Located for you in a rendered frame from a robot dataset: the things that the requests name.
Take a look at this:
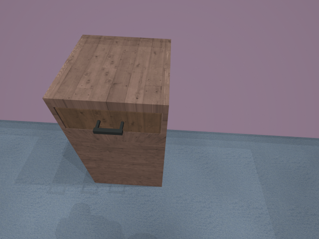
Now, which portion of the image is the cabinet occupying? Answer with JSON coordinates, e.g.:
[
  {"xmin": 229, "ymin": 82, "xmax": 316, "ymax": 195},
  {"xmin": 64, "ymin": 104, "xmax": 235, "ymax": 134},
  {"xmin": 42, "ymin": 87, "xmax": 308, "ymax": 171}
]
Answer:
[{"xmin": 43, "ymin": 35, "xmax": 171, "ymax": 187}]

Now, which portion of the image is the drawer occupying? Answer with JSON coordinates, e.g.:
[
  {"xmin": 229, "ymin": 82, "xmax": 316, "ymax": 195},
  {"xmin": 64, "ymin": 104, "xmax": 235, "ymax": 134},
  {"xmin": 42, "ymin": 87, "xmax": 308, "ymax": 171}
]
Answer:
[{"xmin": 55, "ymin": 108, "xmax": 161, "ymax": 133}]

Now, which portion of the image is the handle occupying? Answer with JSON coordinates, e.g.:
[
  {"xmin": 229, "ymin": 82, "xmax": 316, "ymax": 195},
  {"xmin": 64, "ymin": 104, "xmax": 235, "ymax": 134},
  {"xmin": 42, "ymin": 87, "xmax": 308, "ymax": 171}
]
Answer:
[{"xmin": 93, "ymin": 120, "xmax": 124, "ymax": 135}]

